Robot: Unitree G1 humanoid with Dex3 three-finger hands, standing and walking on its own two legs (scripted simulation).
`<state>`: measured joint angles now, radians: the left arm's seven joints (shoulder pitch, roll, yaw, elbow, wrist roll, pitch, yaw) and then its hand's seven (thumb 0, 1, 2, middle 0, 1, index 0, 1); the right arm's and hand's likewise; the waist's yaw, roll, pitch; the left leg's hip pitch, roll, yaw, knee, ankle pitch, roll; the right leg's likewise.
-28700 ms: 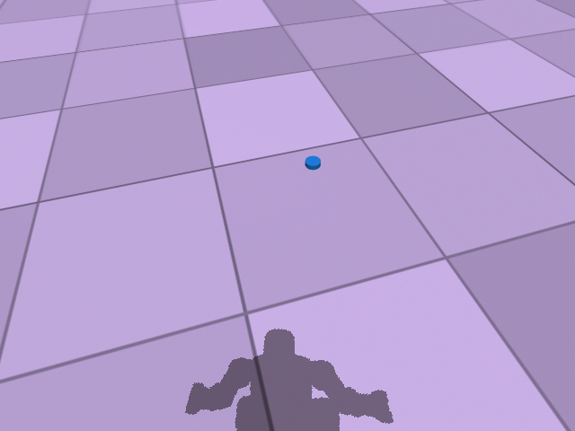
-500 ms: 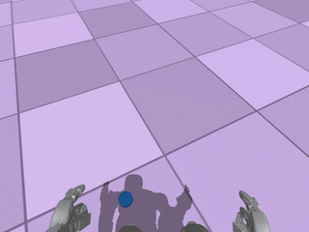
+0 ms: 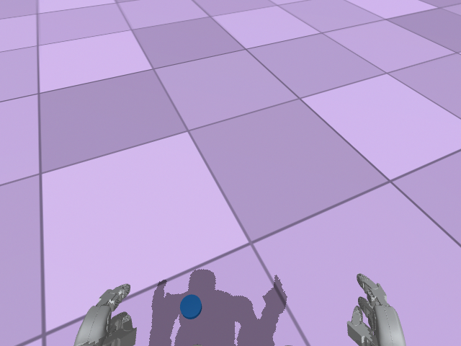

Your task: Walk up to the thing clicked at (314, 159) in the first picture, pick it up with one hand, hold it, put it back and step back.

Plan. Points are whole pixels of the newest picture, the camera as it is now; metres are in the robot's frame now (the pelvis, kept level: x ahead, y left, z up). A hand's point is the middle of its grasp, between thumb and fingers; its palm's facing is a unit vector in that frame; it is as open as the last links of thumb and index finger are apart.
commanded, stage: home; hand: left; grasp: from above
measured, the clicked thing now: (191, 306) +0.38 +0.17 -0.70
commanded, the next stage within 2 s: stand in 1.56 s
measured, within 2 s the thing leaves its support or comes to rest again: neither
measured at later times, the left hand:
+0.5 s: hand (131, 338) +0.16 +0.18 -0.05, palm faces +0.04 -0.98 -0.21, open 7.4 cm
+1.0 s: hand (134, 332) +0.16 +0.18 -0.05, palm faces +0.04 -0.98 -0.21, open 7.4 cm
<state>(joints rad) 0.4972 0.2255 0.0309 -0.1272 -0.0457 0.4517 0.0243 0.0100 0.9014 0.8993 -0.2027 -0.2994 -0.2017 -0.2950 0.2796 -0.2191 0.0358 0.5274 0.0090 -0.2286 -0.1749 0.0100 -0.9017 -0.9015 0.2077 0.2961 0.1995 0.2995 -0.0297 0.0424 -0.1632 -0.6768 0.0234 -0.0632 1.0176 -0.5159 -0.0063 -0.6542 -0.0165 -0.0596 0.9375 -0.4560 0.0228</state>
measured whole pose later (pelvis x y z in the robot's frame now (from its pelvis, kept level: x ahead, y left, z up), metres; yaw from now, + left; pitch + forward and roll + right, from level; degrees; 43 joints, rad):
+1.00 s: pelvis +0.00 +0.00 +0.00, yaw -1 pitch +10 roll -3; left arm 0.50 0.23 0.03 -0.12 -0.05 0.45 0.02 0.01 0.90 0.90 -0.20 -0.30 -0.20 -0.30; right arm 0.29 -0.22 0.03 0.54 0.01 -0.24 -0.18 0.01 -0.90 -0.90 0.21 0.30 0.20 0.30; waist -0.03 0.05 -0.17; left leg -0.68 0.03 -0.05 1.02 -0.52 -0.01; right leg -0.66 -0.01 -0.05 0.94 -0.46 0.02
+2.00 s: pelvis -0.01 +0.01 +0.04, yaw +0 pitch -1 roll -1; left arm 0.22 0.29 0.06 0.82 0.05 0.05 0.04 0.01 0.90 0.90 -0.20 -0.30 -0.20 -0.30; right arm 0.20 -0.29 -0.05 0.90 -0.05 -0.02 -0.02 0.01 -0.90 -0.90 0.21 0.30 0.20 0.30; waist 0.03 -0.01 0.03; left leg -0.32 -0.02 -0.01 0.71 -0.38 0.02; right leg -0.33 -0.05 -0.01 0.68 -0.34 0.04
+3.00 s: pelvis -0.01 -0.01 +0.07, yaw +0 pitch -4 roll +0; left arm 0.13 0.30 0.04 1.15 0.03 0.00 0.02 0.00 0.90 0.90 -0.21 -0.30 -0.20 -0.30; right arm 0.15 -0.31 -0.03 1.13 -0.02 0.00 -0.01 0.00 -0.91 -0.90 0.21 0.30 0.20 0.30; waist 0.01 0.01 0.07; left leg -0.08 0.01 -0.03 0.35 -0.19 -0.02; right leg -0.10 -0.02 -0.04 0.34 -0.17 0.01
